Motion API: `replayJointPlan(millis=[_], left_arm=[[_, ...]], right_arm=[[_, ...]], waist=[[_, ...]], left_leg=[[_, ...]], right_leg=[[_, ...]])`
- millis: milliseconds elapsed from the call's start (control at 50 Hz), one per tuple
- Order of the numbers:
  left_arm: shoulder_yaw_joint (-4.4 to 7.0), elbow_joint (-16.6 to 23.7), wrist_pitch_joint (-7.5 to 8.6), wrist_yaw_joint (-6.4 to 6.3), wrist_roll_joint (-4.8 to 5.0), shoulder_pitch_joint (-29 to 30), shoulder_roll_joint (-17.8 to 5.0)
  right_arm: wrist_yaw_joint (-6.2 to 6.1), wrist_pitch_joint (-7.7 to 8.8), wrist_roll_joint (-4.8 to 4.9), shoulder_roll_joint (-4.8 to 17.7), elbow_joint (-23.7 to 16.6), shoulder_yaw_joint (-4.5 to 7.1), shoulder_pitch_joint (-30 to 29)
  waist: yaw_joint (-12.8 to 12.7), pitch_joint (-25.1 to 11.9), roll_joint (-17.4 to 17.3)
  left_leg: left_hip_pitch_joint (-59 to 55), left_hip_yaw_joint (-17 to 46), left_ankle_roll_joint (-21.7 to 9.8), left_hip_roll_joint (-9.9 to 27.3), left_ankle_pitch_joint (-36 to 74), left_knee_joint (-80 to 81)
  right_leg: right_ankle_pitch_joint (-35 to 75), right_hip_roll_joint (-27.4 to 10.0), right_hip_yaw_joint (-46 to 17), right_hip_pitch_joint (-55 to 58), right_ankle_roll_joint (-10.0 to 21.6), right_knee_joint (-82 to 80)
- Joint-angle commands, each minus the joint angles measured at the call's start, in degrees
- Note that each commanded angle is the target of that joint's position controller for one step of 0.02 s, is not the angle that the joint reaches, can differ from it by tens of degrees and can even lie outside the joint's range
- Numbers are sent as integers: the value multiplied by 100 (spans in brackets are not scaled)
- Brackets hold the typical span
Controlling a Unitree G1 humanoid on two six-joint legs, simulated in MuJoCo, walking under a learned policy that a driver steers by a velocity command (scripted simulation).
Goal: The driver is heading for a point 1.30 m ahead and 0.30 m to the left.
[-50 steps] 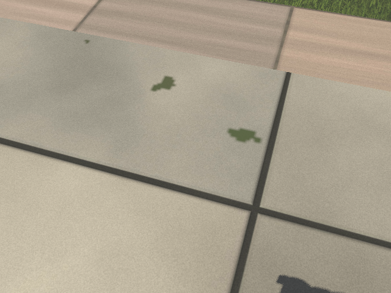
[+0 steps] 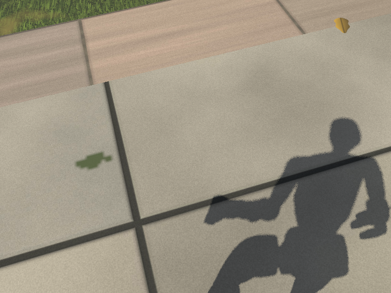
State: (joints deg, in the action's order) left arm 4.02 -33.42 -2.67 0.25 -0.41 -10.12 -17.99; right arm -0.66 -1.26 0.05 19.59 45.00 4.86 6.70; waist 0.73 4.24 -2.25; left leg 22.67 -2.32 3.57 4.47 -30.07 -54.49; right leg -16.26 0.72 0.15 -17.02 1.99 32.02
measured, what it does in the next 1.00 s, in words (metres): steps on the spot: left foot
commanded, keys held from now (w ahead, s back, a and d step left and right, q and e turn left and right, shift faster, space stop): no key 1.00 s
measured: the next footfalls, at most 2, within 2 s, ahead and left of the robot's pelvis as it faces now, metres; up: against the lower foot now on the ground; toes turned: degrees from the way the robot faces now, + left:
left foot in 0.34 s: +0.05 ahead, +0.14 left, +0.00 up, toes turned -3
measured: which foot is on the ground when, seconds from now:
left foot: up 0.00-0.32, down 0.34-1.00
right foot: down 0.00-1.00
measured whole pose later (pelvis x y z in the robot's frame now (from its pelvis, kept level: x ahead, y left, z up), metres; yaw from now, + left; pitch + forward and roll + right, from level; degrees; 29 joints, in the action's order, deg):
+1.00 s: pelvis +0.02 +0.02 +0.01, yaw -3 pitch -2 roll +0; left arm 2.3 -56.4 -1.0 -2.0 -0.2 -10.0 -14.2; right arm -1.2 0.7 -0.4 14.7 56.5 0.7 10.0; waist 0.1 2.6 0.1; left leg 8.9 0.0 0.0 0.0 -15.5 -26.5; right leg -14.4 1.4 -3.4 -10.0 0.0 26.5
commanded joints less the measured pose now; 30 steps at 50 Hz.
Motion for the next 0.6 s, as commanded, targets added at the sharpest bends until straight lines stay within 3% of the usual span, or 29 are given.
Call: replayJointPlan(millis=[20, 40, 100, 160, 220, 280, 320, 340, 360, 380, 400, 420, 480, 600], left_arm=[[231, 283, 266, -43, -2, -29, -876], [172, 269, 264, -73, 50, 155, -791], [70, 223, 291, -133, -14, 232, -605], [58, 98, 286, -144, -22, 237, -601], [67, -53, 256, -102, -45, 242, -682], [3, -214, 250, -50, -12, 349, -572], [-84, -362, 268, -38, 36, 355, -379], [-126, -446, 317, -31, -45, 158, -269], [-92, -488, 365, 8, -116, -130, -341], [-109, -527, 359, -7, -121, -31, -269], [-83, -547, 331, -26, -108, 232, -413], [-66, -550, 294, -58, -71, 354, -407], [-70, -661, 197, -102, -62, 275, -326], [-52, -1008, 217, -135, -29, 147, -262]], right_arm=[[-93, 47, 32, 590, -384, 150, -204], [-109, 22, -16, 613, -341, 160, -110], [-76, 13, 31, 466, -249, 120, 128], [-71, -1, 9, 295, -272, 30, -17], [-57, 6, 13, 320, -283, 3, -61], [-44, 50, 26, 304, -224, -10, 67], [-9, 119, -64, 208, -121, -63, 314], [-21, 152, -128, 405, -120, -49, 390], [-42, 154, -96, 801, -124, 29, 310], [-8, 161, -33, 596, -55, 3, 152], [24, 186, -49, 349, -104, -69, 41], [25, 215, -88, 291, -75, -97, 10], [15, 311, -75, 281, 43, -139, 146], [-53, 285, -57, 261, 232, -195, 216]], waist=[[-174, -856, 854], [-86, -796, 931], [10, -929, 994], [-101, -814, 992], [-206, -638, 1040], [-142, -551, 969], [83, -581, 716], [1, -743, 424], [-330, -777, -235], [-306, -809, -553], [-161, -634, -380], [-125, -600, -302], [-89, -528, -144], [-39, -455, 162]], left_leg=[[1247, 518, -18, -14, 114, -1157], [1094, 481, 34, -49, 453, -1095], [613, 447, 136, -138, 971, -702], [290, 465, 162, -90, 1024, 407], [-168, 400, 123, -124, 841, 1163], [-599, 349, 34, -181, 1046, 1986], [-1405, 362, -116, -169, 2372, 3307], [-1905, 756, -239, 184, 3318, 3330], [-1949, 886, -468, 459, 3783, 3002], [-1365, 891, -654, 369, 2715, 3068], [-1096, 826, -598, 227, 2196, 3190], [-1021, 760, -497, 168, 2098, 3222], [-1075, 639, -384, 62, 2231, 3145], [-1168, 582, -408, -18, 2250, 3108]], right_leg=[[2742, -1543, -1648, 1322, 1139, -1210], [2876, -1421, -1478, 1169, 1062, -1233], [2946, -1251, -1218, 1081, 1068, -1302], [2303, -1211, -1258, 1073, 1052, -1341], [1617, -1226, -1434, 781, 1122, -1387], [1286, -1187, -1618, 599, 1073, -1298], [1107, -966, -1507, 339, 738, -1154], [882, -741, -1370, 165, 451, -1003], [489, -336, -989, 74, 235, -845], [318, -110, -664, 499, 34, -870], [329, -116, -654, 624, -16, -782], [470, -141, -664, 647, 29, -725], [841, -192, -743, 635, 90, -763], [1063, -186, -716, 628, 4, -802]])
